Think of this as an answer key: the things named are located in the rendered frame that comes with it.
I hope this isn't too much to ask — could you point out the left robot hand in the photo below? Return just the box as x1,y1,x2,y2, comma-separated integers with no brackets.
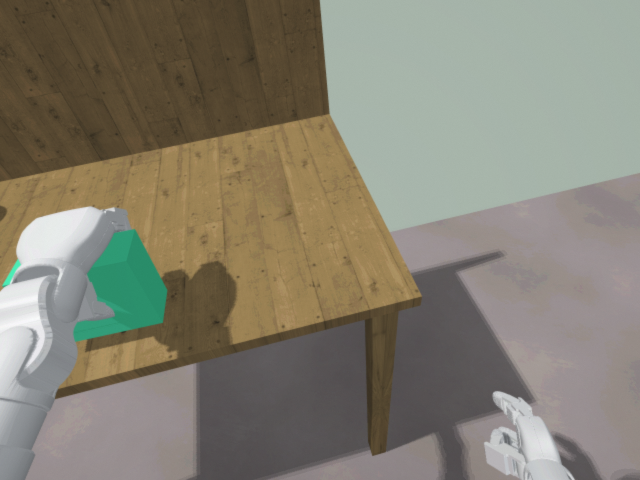
16,206,132,322

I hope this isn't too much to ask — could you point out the right robot hand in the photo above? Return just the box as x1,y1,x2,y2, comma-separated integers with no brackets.
484,391,562,480

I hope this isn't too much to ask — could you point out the robot left forearm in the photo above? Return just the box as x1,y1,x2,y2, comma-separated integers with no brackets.
0,258,87,480

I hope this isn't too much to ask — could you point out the robot right forearm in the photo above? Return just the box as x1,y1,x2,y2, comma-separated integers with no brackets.
523,459,575,480

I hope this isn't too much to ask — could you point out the sponge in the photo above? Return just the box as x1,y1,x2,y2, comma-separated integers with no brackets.
2,229,167,342

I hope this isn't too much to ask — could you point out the table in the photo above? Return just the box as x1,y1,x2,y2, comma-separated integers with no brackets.
0,0,422,456

